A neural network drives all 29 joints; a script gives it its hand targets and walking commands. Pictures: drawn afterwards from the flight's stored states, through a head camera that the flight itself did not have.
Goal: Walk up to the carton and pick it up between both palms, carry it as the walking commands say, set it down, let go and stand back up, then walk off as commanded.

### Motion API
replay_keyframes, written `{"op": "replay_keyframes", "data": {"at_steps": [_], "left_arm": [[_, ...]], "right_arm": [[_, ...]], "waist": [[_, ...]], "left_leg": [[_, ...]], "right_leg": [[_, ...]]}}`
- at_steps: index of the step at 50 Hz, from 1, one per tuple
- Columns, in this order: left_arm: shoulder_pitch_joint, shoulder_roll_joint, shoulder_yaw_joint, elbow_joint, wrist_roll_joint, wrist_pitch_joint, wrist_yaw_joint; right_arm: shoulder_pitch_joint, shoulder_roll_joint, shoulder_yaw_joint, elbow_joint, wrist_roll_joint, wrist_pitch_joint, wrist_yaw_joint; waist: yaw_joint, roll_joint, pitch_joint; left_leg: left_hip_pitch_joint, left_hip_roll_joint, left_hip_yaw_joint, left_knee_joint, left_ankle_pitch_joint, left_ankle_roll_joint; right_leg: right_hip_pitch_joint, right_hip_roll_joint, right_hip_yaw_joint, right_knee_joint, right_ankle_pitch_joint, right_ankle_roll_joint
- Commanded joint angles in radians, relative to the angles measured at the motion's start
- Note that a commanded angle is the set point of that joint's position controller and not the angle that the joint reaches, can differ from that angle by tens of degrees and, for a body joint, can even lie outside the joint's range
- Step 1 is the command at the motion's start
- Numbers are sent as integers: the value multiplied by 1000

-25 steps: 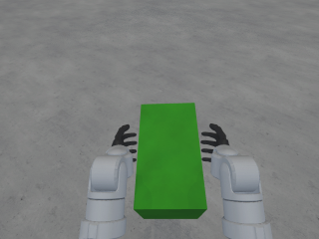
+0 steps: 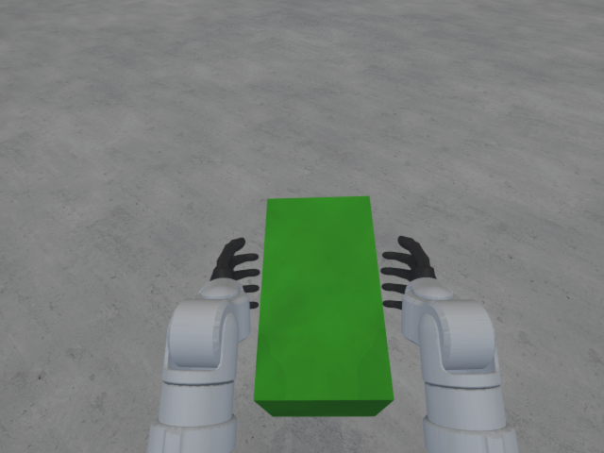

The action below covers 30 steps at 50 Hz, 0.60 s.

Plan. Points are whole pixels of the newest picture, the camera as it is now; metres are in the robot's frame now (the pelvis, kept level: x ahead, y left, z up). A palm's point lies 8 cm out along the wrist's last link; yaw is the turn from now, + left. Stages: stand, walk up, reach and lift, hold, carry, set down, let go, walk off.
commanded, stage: carry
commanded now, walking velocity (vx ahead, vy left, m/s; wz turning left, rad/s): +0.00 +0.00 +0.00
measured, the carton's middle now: (320, 306) +0.34 +0.00 +0.01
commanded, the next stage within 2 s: none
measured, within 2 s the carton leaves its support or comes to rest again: neither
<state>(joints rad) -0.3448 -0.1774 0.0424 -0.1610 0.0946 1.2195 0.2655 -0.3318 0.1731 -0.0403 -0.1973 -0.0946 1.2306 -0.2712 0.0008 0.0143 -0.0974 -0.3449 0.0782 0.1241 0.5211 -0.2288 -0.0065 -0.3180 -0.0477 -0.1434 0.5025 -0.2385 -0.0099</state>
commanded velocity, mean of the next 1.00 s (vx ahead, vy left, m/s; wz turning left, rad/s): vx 0.00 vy -0.03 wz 0.00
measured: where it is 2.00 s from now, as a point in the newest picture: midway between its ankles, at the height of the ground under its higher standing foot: outside the picture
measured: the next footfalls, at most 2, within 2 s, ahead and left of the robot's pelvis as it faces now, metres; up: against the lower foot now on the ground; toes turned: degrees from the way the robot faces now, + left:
left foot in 1.48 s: -0.01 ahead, +0.04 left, +0.00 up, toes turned +10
right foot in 1.78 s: +0.01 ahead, -0.34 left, +0.00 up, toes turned -5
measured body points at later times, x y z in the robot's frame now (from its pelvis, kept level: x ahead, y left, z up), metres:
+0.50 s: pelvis +0.01 +0.00 +0.00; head -0.01 +0.00 +0.45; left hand +0.32 +0.11 +0.09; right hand +0.31 -0.13 +0.09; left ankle +0.02 +0.12 -0.74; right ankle +0.01 -0.11 -0.74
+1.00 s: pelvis +0.01 +0.00 +0.00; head -0.01 +0.00 +0.45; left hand +0.32 +0.12 +0.07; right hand +0.32 -0.13 +0.08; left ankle +0.02 +0.12 -0.74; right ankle +0.01 -0.11 -0.74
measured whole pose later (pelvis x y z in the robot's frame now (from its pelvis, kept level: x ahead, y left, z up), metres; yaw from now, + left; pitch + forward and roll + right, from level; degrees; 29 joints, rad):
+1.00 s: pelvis +0.01 +0.00 +0.00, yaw -1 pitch +3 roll +0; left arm -0.30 -0.16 0.05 -0.03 0.10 1.06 0.23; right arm -0.30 0.16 -0.05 -0.04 -0.11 1.06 -0.22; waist 0.01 0.01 -0.11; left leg -0.34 0.09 0.13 0.55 -0.26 -0.01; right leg -0.33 -0.04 -0.12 0.54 -0.27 -0.01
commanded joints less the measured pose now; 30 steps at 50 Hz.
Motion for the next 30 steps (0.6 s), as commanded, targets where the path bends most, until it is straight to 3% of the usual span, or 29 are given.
{"op": "replay_keyframes", "data": {"at_steps": [1, 30], "left_arm": [[-292, -1045, -419, -108, -292, -35, -204], [-286, -995, -366, -32, -255, -115, -211]], "right_arm": [[-293, 1037, 425, -103, 297, -36, 206], [-293, 992, 374, -15, 257, -124, 213]], "waist": [[-2, -6, -291], [0, -10, -286]], "left_leg": [[124, 76, -92, -52, 191, 12], [123, 71, -86, -40, 174, 14]], "right_leg": [[108, -92, 106, -65, 194, -23], [94, -88, 115, -57, 187, -31]]}}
